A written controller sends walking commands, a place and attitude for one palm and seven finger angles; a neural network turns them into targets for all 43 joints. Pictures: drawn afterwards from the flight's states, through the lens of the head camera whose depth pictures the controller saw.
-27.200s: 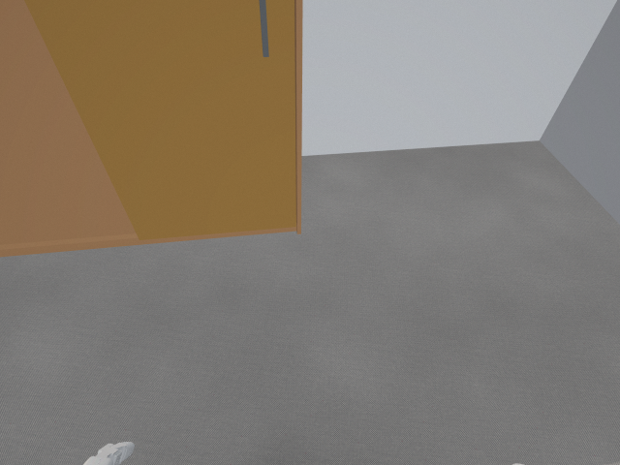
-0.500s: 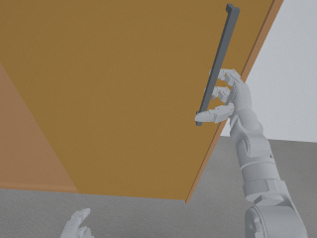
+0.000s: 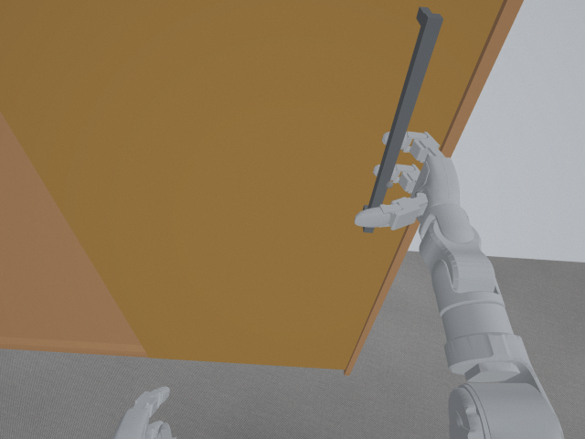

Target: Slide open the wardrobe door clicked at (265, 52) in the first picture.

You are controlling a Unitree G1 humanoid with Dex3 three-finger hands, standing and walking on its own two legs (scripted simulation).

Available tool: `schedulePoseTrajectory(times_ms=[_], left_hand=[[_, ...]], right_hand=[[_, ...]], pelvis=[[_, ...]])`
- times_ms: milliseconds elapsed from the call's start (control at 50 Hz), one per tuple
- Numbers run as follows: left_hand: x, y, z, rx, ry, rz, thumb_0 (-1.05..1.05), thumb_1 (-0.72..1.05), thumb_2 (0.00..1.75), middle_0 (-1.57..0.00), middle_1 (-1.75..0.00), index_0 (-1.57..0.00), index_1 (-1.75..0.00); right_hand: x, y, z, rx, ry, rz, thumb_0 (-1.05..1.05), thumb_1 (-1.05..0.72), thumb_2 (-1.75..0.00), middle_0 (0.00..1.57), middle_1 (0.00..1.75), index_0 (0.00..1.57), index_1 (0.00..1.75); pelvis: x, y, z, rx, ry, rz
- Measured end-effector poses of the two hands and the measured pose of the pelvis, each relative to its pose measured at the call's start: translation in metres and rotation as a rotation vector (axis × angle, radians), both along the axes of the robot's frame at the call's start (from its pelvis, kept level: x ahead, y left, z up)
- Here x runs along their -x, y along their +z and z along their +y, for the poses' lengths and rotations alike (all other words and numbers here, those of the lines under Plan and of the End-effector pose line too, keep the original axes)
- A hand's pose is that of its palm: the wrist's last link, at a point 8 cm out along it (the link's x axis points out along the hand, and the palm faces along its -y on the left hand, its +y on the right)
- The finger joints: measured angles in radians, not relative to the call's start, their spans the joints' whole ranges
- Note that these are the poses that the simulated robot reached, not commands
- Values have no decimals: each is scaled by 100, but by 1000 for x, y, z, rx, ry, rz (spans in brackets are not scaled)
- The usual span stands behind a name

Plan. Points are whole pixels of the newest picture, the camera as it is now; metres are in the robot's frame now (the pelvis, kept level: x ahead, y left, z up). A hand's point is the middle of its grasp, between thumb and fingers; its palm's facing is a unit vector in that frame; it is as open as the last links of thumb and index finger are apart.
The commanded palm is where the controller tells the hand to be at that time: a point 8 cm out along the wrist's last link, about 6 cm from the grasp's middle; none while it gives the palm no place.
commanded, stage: slide the fingers in behind the handle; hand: right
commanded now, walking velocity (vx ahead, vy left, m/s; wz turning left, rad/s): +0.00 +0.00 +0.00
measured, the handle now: (390, 141) +0.47 -0.10 +0.20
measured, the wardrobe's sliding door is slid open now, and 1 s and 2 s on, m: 0.00 0.00 0.00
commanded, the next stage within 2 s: grip the handle and tug to test in 0.48 s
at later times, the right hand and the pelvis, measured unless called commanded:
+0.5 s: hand (382, 180) +0.41 -0.09 +0.17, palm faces -0.02 +1.00 +0.01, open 14.0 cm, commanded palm +0.39 -0.14 +0.17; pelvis +0.00 +0.00 +0.00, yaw +0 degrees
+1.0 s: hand (376, 178) +0.41 -0.08 +0.17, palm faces -0.02 +1.00 +0.00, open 9.9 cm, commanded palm +0.38 -0.13 +0.17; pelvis +0.00 +0.00 +0.00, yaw +0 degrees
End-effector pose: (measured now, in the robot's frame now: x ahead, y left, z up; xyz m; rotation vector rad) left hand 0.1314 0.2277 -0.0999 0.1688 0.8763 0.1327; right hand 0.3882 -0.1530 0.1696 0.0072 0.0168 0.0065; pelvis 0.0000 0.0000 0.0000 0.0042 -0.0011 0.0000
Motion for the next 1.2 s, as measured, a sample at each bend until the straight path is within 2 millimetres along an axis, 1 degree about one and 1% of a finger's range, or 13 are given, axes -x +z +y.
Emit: schedulePoseTrajectory(times_ms=[100, 220, 340, 440, 620, 700, 780, 880, 1200], left_hand=[[1, -1, 0, -6, -1, -2, 1, 91, 90, -20, -30, -20, -30], [2, -2, -4, -2, -3, -7, 1, 91, 90, -20, -30, -20, -30], [5, -1, -7, 10, 5, -7, 1, 91, 90, -21, -30, -20, -30], [10, -2, -7, 7, 9, 5, 1, 91, 90, -21, -30, -20, -30], [12, -3, -4, 0, 14, 12, 1, 91, 90, -21, -30, -20, -30], [9, -2, -4, 2, 15, 3, 1, 91, 90, -20, -30, -20, -30], [6, 0, -5, 4, 11, -7, 1, 91, 90, -20, -30, -20, -30], [3, 1, -7, 4, 4, -12, 1, 91, 90, -20, -30, -20, -30], [1, -1, -5, 13, 6, -2, 1, 91, 90, -21, -30, -20, -30]], right_hand=[[1, 1, 4, 9, 4, 1, -1, 50, -30, 27, 119, 29, 119], [-3, 6, 18, -13, 36, -5, -1, 50, -30, 28, 120, 29, 119], [-7, 4, 14, -17, 3, 10, -1, 50, -30, 29, 120, 30, 119], [-7, 1, 9, 1, 0, 5, -1, 50, -30, 29, 120, 30, 119], [-4, 6, 13, -12, 25, -22, -1, 50, -30, 30, 120, 30, 120], [-3, 5, 14, -14, 21, -14, -1, 46, -31, 30, 121, 30, 120], [-2, 4, 15, -5, 14, -6, -1, 36, -36, 31, 122, 31, 122], [-3, 4, 15, -2, 12, -3, -1, 17, -44, 32, 124, 33, 124], [-7, 5, 17, -3, 11, -7, 1, -55, -75, 36, 133, 38, 132]], pelvis=[[3, 0, -2, -1, -6, -2], [4, 0, -4, 1, -4, 1], [4, 0, -4, 2, 7, 4], [4, 0, -4, 1, 7, 3], [3, 0, -6, 0, 6, 3], [2, 0, -6, 0, 8, 0], [3, 0, -6, 0, 7, -3], [4, 0, -5, 1, 5, -3], [-1, 1, -2, 1, 8, 0]])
